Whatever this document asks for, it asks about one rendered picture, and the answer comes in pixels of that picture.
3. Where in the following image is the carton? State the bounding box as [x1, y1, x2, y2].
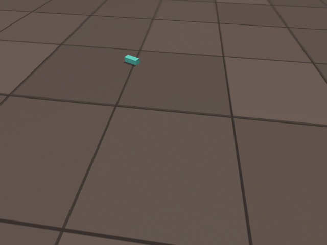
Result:
[125, 55, 139, 65]

